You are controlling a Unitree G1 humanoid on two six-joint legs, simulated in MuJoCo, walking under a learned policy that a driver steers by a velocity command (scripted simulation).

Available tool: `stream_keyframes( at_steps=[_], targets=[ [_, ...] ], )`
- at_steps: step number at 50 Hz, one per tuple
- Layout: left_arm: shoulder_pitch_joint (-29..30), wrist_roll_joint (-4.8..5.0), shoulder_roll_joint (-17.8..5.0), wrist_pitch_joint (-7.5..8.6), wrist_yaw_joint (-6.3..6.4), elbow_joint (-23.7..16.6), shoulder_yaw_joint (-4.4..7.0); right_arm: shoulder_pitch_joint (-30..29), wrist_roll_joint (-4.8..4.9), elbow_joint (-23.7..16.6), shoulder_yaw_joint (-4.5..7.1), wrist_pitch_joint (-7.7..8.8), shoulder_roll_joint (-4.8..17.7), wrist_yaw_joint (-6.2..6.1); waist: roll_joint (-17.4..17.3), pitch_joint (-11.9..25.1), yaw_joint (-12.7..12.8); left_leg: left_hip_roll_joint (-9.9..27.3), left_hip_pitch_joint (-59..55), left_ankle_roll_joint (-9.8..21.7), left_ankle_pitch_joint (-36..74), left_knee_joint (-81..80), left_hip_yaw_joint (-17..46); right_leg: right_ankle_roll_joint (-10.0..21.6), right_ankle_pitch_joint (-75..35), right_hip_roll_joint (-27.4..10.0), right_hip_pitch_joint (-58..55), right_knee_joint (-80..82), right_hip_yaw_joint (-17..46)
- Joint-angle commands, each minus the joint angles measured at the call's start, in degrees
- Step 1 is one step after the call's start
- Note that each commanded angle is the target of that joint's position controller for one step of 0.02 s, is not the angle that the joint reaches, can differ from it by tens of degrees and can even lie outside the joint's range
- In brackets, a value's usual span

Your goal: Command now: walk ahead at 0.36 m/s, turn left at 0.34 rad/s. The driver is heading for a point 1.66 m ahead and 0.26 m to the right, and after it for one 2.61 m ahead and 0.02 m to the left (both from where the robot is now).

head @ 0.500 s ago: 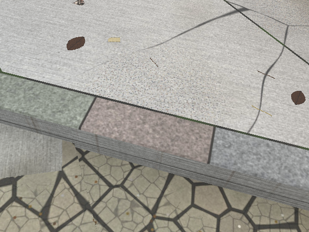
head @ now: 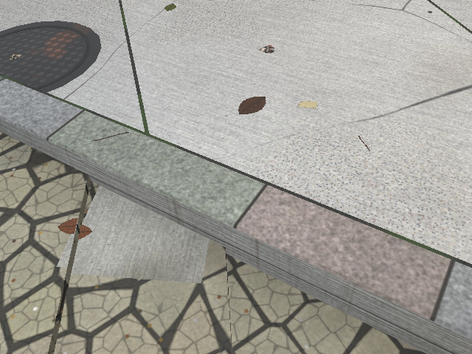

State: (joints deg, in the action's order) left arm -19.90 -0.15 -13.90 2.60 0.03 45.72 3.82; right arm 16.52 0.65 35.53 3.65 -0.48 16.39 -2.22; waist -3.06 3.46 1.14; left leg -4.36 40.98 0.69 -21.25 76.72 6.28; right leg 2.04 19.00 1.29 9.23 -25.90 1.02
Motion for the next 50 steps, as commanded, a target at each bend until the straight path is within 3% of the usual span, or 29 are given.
stream_keyframes(
  at_steps=[1,6,8,10,12,14,15,16,17,18,19,20,21,22,24,27,32,36,38,40,41,42,43,44,45,46,47,49,50],
  targets=[
    [0.88,-0.56,-6.60,2.09,0.51,-2.81,0.99,-6.23,-0.20,-5.87,0.60,2.48,3.13,0.39,10.08,-10.63,0.16,3.98,19.35,-1.26,8.45,4.49,3.18,7.85,5.72,-14.93,-3.32,16.66,16.58],
    [-4.42,0.42,-6.30,1.50,0.65,0.20,0.25,-13.90,-0.62,-8.10,-1.67,3.86,-0.45,1.89,9.61,-9.39,2.59,8.39,13.78,-2.44,15.04,-11.99,-5.87,8.35,-11.59,-12.97,-3.45,18.70,7.34],
    [-8.55,0.86,-7.50,0.81,0.94,1.78,0.19,-19.51,-0.08,-9.56,-2.79,4.64,-2.80,3.01,10.10,-9.96,5.31,8.42,9.90,-1.94,14.15,-19.92,-9.26,8.51,-15.17,-14.25,-4.57,20.41,6.60],
    [-9.85,1.22,-8.58,0.23,0.93,2.51,0.08,-20.39,0.76,-9.84,-2.92,5.25,-2.75,4.15,11.10,-10.13,5.00,7.46,5.54,-0.37,10.30,-26.46,-11.01,8.11,-18.68,-15.26,-6.98,20.17,5.23],
    [-9.98,1.66,-10.01,-0.02,0.62,2.79,0.15,-18.38,0.70,-9.51,-2.13,5.66,-0.93,4.77,13.32,-7.95,2.69,4.48,-3.11,2.03,6.10,-31.59,-13.11,7.30,-33.14,-16.17,-8.72,16.29,3.61],
    [-9.39,1.34,-10.51,0.02,0.74,3.26,-0.10,-6.63,0.98,-6.77,0.37,5.26,3.70,4.43,14.31,0.83,-5.66,0.10,-23.08,5.64,7.68,-37.87,-14.51,4.85,-60.45,-15.13,-8.04,1.60,-0.06],
    [-7.61,0.81,-10.48,0.61,1.00,2.23,-0.26,3.91,0.88,-4.22,1.91,4.80,7.39,3.76,13.35,6.90,-11.19,3.58,-40.26,7.79,10.06,-38.50,-9.09,2.59,-57.24,-13.53,1.31,-11.58,-1.47],
    [-10.81,0.20,-4.22,2.01,0.68,-1.25,-2.28,11.68,-0.72,-2.66,3.55,4.57,14.31,3.08,-3.77,19.24,-11.07,21.95,-62.92,16.79,-5.56,-43.96,21.38,-1.65,-28.21,-5.37,23.55,-36.74,-2.42],
    [-6.50,0.09,-6.77,3.84,0.09,-0.86,-1.21,15.10,-0.49,-1.12,2.80,4.46,11.82,2.59,-9.54,25.33,-11.87,26.77,-61.92,18.78,-8.03,-57.78,43.40,-1.30,7.40,0.35,28.45,-46.42,7.35],
    [-2.98,2.11,-9.66,4.41,-0.37,-3.05,0.34,8.66,-0.74,-1.01,1.41,4.83,9.77,2.53,-8.08,13.59,-8.56,26.56,-53.64,16.10,-8.86,-58.97,35.68,-1.02,5.60,-2.77,35.14,-51.46,8.10],
    [1.30,2.50,-8.39,4.38,-0.23,-4.30,-0.20,4.81,-0.50,-0.87,0.81,5.06,7.39,2.44,-5.12,5.61,-6.81,24.26,-43.95,14.73,-5.04,-59.62,26.32,-0.21,1.72,-5.80,35.98,-49.86,5.15],
    [2.35,1.74,-7.23,3.92,0.09,-4.42,-0.24,1.87,-0.53,0.00,0.38,5.50,5.61,2.75,-2.23,0.38,-4.36,21.45,-35.67,13.33,0.75,-61.47,18.89,-0.14,-1.78,-7.92,33.74,-46.54,3.41],
    [-2.22,-3.25,-3.12,1.41,-1.33,-2.83,-1.07,0.33,-3.08,2.60,-0.51,4.87,2.66,2.61,0.01,-3.81,0.76,17.72,-25.40,10.11,9.36,-61.76,10.73,-0.15,-3.04,-8.77,25.15,-39.15,3.15],
    [-6.26,-3.46,-1.38,-0.28,-1.95,-0.73,-1.31,-0.80,-3.33,2.61,-0.40,4.96,2.46,2.82,-1.09,-3.45,2.04,16.11,-21.48,9.85,13.66,-62.90,4.26,-0.62,-3.55,-7.11,20.30,-38.84,1.73],
    [-5.53,-2.16,-2.52,-1.50,-2.71,-0.85,-0.78,-1.33,-2.73,3.84,0.04,5.77,3.42,3.15,-3.63,-4.54,2.81,15.59,-20.37,10.54,16.50,-66.68,-0.20,-1.07,-7.02,-5.70,20.53,-36.80,1.96],
    [1.53,-1.64,-4.50,-1.30,-3.17,-2.61,0.02,-0.21,-2.37,5.83,0.29,6.47,3.84,3.08,-2.55,-6.59,1.58,16.07,-24.26,10.56,13.80,-70.69,-3.74,-1.72,-14.83,-5.63,25.23,-29.60,3.13],
    [10.85,-1.57,-3.80,-0.82,-4.00,-4.56,-0.41,1.81,-2.21,7.94,0.96,7.30,5.58,2.11,-0.21,-6.95,-1.09,17.09,-31.44,8.58,15.13,-70.28,-10.05,-1.28,-26.42,-6.04,23.74,-14.91,1.41],
    [14.91,-2.07,-3.51,-0.87,-4.11,-5.78,-0.83,4.83,-2.47,10.43,1.35,6.80,6.25,1.01,0.45,-8.31,-3.54,19.08,-39.81,7.77,18.43,-67.00,-12.24,0.66,-24.45,-6.09,22.72,-8.18,-1.51],
    [16.09,-2.70,-3.95,-0.91,-3.85,-6.46,-0.69,6.52,-2.55,11.82,1.37,6.01,6.98,0.53,1.41,-9.18,-4.37,19.37,-44.27,7.20,31.47,-61.87,-13.57,2.23,-17.69,-4.26,22.52,-6.04,-3.97],
    [11.81,-3.62,-4.62,-0.65,-3.37,-5.46,-0.22,6.60,-2.94,12.46,1.39,5.10,8.45,0.36,0.77,-6.01,-2.88,18.64,-48.05,6.20,54.41,-49.67,-15.16,4.35,-11.75,0.18,17.12,-3.92,-6.87],
    [5.05,-3.99,-5.47,-0.26,-2.74,-3.10,0.44,6.25,-2.75,12.54,1.47,4.55,9.26,0.42,0.61,-2.28,-0.48,17.44,-48.75,5.30,58.70,-39.48,-16.51,5.43,-11.43,2.77,11.38,-0.47,-7.93],
    [-3.30,-4.52,-6.82,0.43,-1.91,-0.11,1.32,5.66,-2.32,12.28,1.07,4.31,8.80,0.50,2.42,1.80,3.22,15.47,-41.83,3.87,51.37,-25.11,-18.74,6.51,-16.64,3.30,-0.82,3.07,-7.94],
    [-8.99,-4.34,-11.63,0.80,-1.36,1.31,2.61,5.57,-2.55,10.66,-0.21,4.64,4.17,0.68,8.11,5.25,4.33,11.77,-22.96,2.18,19.26,-6.72,-18.21,8.68,-29.26,-6.90,-16.65,-3.35,3.83],
    [-10.27,-3.24,-18.57,0.65,-1.12,0.27,4.16,9.72,-0.86,8.05,-1.30,5.14,-0.36,1.43,19.98,12.25,1.24,2.17,-3.15,-1.03,-14.72,13.72,-12.94,20.89,-58.89,-22.98,-32.20,-5.02,29.91],
    [-12.09,-0.96,-17.34,0.14,-0.94,0.51,4.69,2.23,-2.22,7.22,-0.84,5.10,3.86,1.34,8.06,14.38,6.15,3.63,4.18,-1.12,-8.56,15.55,-6.01,23.14,-48.59,-21.57,-32.27,0.77,31.03],
    [-8.60,-0.70,-14.26,-0.16,-0.40,0.56,3.89,-2.92,-2.56,5.79,-1.29,5.45,3.00,1.52,6.94,6.59,4.90,6.64,8.12,-0.56,-4.10,15.72,-5.62,21.08,-39.06,-19.50,-26.29,2.81,25.68],
    [-4.63,-0.86,-10.39,-0.58,-0.23,-0.18,2.72,-4.04,-3.00,5.70,-1.55,5.60,2.88,1.73,3.34,2.08,2.74,8.13,6.98,-0.16,-0.91,13.14,-5.94,17.94,-36.61,-16.79,-18.28,4.90,21.77],
    [-2.05,-0.44,-7.18,-0.42,0.12,-1.20,1.38,-3.61,-4.07,4.96,-1.73,3.71,2.41,2.21,3.99,-0.95,-0.55,8.50,3.40,-1.36,0.82,14.57,-6.72,15.76,-43.79,-13.77,-7.87,6.39,17.99],
    [-1.85,-0.21,-7.66,-0.01,0.10,-1.23,1.34,-2.42,-4.40,4.78,-2.00,2.83,1.69,2.46,4.10,-1.05,-1.77,8.70,2.95,-1.81,0.85,14.57,-6.89,15.20,-44.32,-12.32,-4.64,6.98,15.95]
  ],
)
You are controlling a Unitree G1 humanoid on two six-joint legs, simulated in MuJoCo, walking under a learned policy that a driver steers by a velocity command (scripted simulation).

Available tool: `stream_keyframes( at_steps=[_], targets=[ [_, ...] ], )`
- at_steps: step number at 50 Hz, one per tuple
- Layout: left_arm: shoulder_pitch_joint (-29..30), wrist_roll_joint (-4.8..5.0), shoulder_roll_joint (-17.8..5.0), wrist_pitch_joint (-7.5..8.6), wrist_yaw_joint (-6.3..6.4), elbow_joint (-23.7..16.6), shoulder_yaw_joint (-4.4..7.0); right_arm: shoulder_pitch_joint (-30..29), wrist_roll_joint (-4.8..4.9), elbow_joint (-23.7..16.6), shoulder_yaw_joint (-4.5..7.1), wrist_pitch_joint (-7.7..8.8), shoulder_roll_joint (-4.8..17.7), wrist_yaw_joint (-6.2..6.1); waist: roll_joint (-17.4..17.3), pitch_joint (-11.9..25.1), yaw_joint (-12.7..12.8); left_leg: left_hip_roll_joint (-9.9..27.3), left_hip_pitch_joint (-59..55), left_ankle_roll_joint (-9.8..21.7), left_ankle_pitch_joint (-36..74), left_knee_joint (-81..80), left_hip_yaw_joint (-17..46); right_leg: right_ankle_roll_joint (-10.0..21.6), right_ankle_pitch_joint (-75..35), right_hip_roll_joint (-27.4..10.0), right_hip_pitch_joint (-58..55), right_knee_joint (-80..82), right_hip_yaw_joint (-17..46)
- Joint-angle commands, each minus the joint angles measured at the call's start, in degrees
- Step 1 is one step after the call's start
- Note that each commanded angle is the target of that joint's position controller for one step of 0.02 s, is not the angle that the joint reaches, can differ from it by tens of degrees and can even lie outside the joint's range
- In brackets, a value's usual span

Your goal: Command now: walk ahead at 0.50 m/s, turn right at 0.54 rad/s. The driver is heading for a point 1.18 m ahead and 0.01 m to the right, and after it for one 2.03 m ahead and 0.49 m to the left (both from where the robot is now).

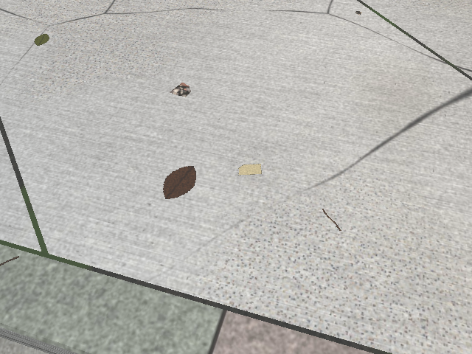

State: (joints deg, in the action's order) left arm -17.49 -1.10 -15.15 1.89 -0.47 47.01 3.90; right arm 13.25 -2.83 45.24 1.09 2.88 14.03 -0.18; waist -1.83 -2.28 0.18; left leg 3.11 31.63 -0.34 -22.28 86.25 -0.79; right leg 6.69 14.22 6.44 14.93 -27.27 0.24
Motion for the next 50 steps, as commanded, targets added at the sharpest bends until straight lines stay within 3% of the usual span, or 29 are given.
stream_keyframes(
  at_steps=[1,5,6,9,11,13,14,15,16,17,18,19,20,21,22,23,25,26,28,30,32,33,35,40,44,46,48,49,50],
  targets=[
    [-4.31,0.71,-7.35,1.16,0.56,-2.47,1.46,0.60,-1.21,-5.48,0.28,-1.06,3.57,0.62,2.11,4.32,-1.40,1.36,12.28,-1.00,2.36,2.54,-0.44,9.77,-40.23,-15.91,-7.93,9.08,15.16],
    [-9.50,0.54,-7.56,1.46,1.28,-0.82,1.30,-7.65,-1.18,-10.69,-0.85,-1.82,1.78,0.87,3.88,2.35,0.45,1.78,24.24,-1.45,3.82,4.47,-2.62,9.34,-42.75,-14.37,-10.50,9.28,16.06],
    [-12.73,0.12,-6.66,1.63,1.71,0.41,1.05,-11.67,-0.49,-12.27,-1.51,-1.91,-0.90,0.16,9.10,2.62,3.03,0.08,32.36,-1.20,-1.90,19.18,-3.62,11.54,-41.44,-16.00,-14.76,9.23,19.46],
    [-18.49,-0.95,-7.31,2.75,2.42,2.92,1.00,-25.14,-0.99,-20.82,-2.37,-1.75,-1.93,-1.44,7.43,-3.85,5.54,1.33,63.73,1.99,-17.99,38.20,3.33,13.13,-17.41,-22.49,-25.96,10.82,28.54],
    [-19.19,-1.66,-7.13,3.09,2.71,4.94,0.35,-31.69,-0.83,-25.42,-3.91,-0.61,-4.13,-1.52,5.95,-7.40,5.38,1.30,71.51,4.40,-24.55,38.87,3.61,9.50,-14.45,-22.79,-26.05,14.34,24.94],
    [-19.30,-0.17,-5.11,1.59,2.75,8.08,-0.70,-35.48,-0.48,-29.53,-5.64,-0.66,-5.96,-1.05,4.46,-8.43,5.05,1.87,58.07,5.35,-22.66,19.62,-1.77,5.22,-15.72,-17.41,-14.66,23.03,17.48],
    [-17.25,1.27,-4.63,0.42,2.91,7.33,-0.96,-30.60,-1.23,-28.94,-5.93,-1.73,-6.18,0.13,0.28,-3.50,2.72,1.65,33.43,6.59,-10.02,7.17,-5.44,5.05,-29.01,-16.86,-4.08,30.71,13.13],
    [-14.30,2.06,-3.86,0.10,2.69,6.99,-1.33,-25.10,-0.25,-27.99,-5.71,-2.77,-6.67,0.28,3.77,0.56,0.70,-0.23,13.25,7.53,-2.04,-0.42,-7.97,4.47,-40.35,-15.01,3.27,32.62,9.67],
    [-9.74,3.03,-6.79,0.85,1.80,4.18,-0.97,-13.66,0.02,-23.01,-3.65,-2.81,-3.13,0.66,5.42,9.22,-4.31,-4.99,-6.81,7.45,1.71,-4.40,-10.14,4.28,-75.19,-13.07,5.44,22.82,5.72],
    [-8.02,3.09,-14.61,2.06,1.34,3.38,1.30,-0.26,0.63,-18.92,-1.31,-3.17,0.15,0.27,10.45,20.05,-10.45,-6.63,-19.15,7.18,1.58,-7.27,-5.86,3.00,-91.51,-16.11,-0.29,11.06,7.42],
    [-6.76,4.40,-18.90,2.86,1.05,3.88,3.18,8.67,0.89,-15.92,0.39,-3.41,2.76,0.03,11.02,25.66,-15.59,-7.92,-24.28,7.28,-1.21,-14.88,-3.46,1.78,-100.67,-17.95,-7.05,-1.55,7.21],
    [-6.52,4.00,-17.09,3.68,0.63,4.08,3.67,16.17,-0.44,-12.41,2.60,-3.08,8.58,-0.11,2.41,26.93,-17.94,-3.48,-26.98,9.61,-13.40,-27.31,10.22,-0.38,-85.45,-13.93,-6.90,-25.22,6.91],
    [-5.93,3.03,-6.45,4.27,-1.62,1.25,1.89,17.53,-0.24,-7.90,3.65,-3.23,15.23,-0.44,-25.76,25.73,-13.07,9.76,-28.72,15.74,-9.94,-53.02,42.37,-3.21,-6.99,3.72,8.44,-50.42,8.18],
    [-10.85,-0.73,-2.65,4.51,-2.71,0.22,1.56,9.61,1.87,-8.02,4.20,-4.30,13.46,-0.68,-21.20,27.49,-6.91,14.05,-26.85,16.04,-13.99,-65.04,63.91,-2.94,-1.43,5.34,15.83,-68.56,17.34],
    [-8.78,-1.34,-0.98,3.90,-2.63,-1.12,1.14,1.28,2.87,-7.40,3.58,-3.79,9.54,-0.47,-11.79,18.88,-1.60,12.80,-19.64,14.85,-22.09,-64.74,59.41,-2.76,-4.45,2.25,20.12,-73.43,14.67],
    [-0.59,-1.66,-2.26,3.15,-5.78,-2.42,-0.62,4.77,1.31,-6.34,-0.55,-0.28,2.98,3.75,-5.27,-0.08,-9.40,7.87,-6.03,19.76,-22.66,-59.23,47.10,0.29,-11.62,4.74,34.65,-89.19,22.86],
    [-1.57,-2.60,2.32,2.58,-5.17,-5.95,-3.42,0.90,-1.01,3.32,-1.76,1.79,-4.30,4.71,3.78,7.60,0.73,9.41,-7.49,19.32,-8.31,-59.48,37.82,3.90,-13.98,1.17,40.69,-90.67,19.74],
    [-1.70,-3.16,3.11,2.02,-5.05,-6.27,-4.29,-2.73,-0.78,4.93,-2.46,2.18,-7.37,4.10,3.84,5.76,2.77,8.48,-5.55,17.53,-6.28,-60.77,32.40,5.11,-13.63,-1.23,43.59,-88.35,18.93],
    [-2.67,-2.36,-0.12,0.91,-4.75,-6.13,-4.34,-4.53,-1.74,8.30,-2.48,3.61,-6.28,3.86,4.72,5.47,5.53,6.82,-2.81,14.01,-1.35,-63.61,22.44,4.13,-17.30,-5.77,46.44,-80.72,15.73],
    [2.33,-1.59,-1.73,1.87,-4.45,-8.53,-3.98,-6.91,-2.27,7.39,-2.08,5.99,-3.90,3.29,0.71,6.07,6.39,2.41,2.29,9.22,5.90,-68.54,9.63,2.53,-16.78,-8.59,35.99,-68.44,8.33],
    [10.59,-1.46,-2.62,3.38,-4.36,-11.01,-3.91,-0.06,-3.04,8.36,-1.33,7.59,-0.41,2.28,-0.28,6.90,1.47,-0.31,-3.15,6.42,15.79,-69.95,3.56,-1.25,-18.66,-8.90,34.61,-58.03,5.42],
    [14.03,-0.63,-2.15,3.62,-4.17,-12.17,-4.03,6.28,-3.01,9.67,-0.94,7.53,1.59,2.02,-2.22,6.91,-1.52,-0.81,-10.08,5.61,19.85,-70.11,2.65,-2.66,-18.09,-7.74,37.46,-54.57,3.60],
    [18.37,-1.20,-1.33,3.37,-3.82,-13.08,-3.95,14.09,-2.30,10.18,-0.76,6.75,3.15,2.57,-2.48,5.62,-3.92,3.24,-23.64,8.17,33.60,-69.88,6.24,-5.79,-16.82,-7.95,42.83,-43.36,2.57],
    [26.69,-2.52,1.16,0.83,-4.38,-14.79,-3.50,19.14,-0.82,10.66,-0.84,6.02,3.32,5.21,-3.47,-0.09,-4.11,7.21,-31.16,9.62,39.34,-75.25,6.15,-4.63,-22.11,-8.33,37.02,-20.48,-0.69],
    [32.01,-1.17,-0.16,1.00,-4.10,-16.35,-2.06,24.19,-0.04,13.55,-0.18,5.53,5.40,4.88,-3.40,-1.02,-3.60,7.67,-39.10,6.91,55.35,-73.17,3.88,-3.59,-16.64,-4.59,28.83,-5.63,-4.70],
    [30.18,-0.57,-1.54,1.38,-3.37,-15.49,-1.27,23.72,0.10,14.20,0.84,5.07,8.39,4.54,-4.69,0.50,-1.28,8.34,-41.25,4.70,71.17,-68.49,2.93,-2.70,-13.77,-2.81,22.17,-3.08,-5.48],
    [13.85,0.74,-5.01,2.24,-1.82,-10.22,0.26,17.50,-1.05,12.39,1.91,4.78,11.58,4.08,-3.83,7.20,5.58,8.40,-33.85,0.60,83.83,-57.03,2.17,0.59,-20.23,-2.97,0.92,-3.98,-3.11],
    [-0.93,-0.02,-6.95,2.61,-1.11,-5.81,0.80,17.47,-1.77,10.77,0.70,5.00,7.52,3.70,1.52,19.55,8.42,5.79,-19.69,-2.00,71.17,-43.28,3.14,7.08,-28.08,-8.84,-26.93,-12.37,1.66],
    [-11.33,0.05,-7.88,2.94,-1.00,-2.56,1.07,26.91,-3.34,10.16,-2.24,5.32,-0.21,3.88,16.54,33.68,8.28,-5.62,4.68,-7.15,17.74,-17.38,3.88,23.04,-34.54,-24.86,-57.62,-10.05,24.65]
  ],
)
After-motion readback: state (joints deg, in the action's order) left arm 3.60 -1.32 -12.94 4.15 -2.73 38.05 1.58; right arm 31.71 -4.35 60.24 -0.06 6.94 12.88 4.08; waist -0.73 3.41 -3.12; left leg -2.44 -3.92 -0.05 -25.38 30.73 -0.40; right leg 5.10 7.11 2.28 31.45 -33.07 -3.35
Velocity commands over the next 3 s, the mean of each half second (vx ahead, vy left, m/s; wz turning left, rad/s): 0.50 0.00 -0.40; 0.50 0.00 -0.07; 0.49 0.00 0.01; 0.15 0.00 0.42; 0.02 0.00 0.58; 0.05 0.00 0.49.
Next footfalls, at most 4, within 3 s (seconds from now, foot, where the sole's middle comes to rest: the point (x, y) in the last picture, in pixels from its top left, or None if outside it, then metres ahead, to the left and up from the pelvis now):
0.38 left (208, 329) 0.46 0.12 -0.60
0.96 right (294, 208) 0.80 -0.11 -0.60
1.44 left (227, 126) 1.14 0.09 -0.60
1.90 right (291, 112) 1.20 -0.13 -0.60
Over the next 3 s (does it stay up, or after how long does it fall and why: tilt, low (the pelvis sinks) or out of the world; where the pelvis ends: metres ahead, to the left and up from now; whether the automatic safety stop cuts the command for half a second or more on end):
stays up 1.10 0.02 0.19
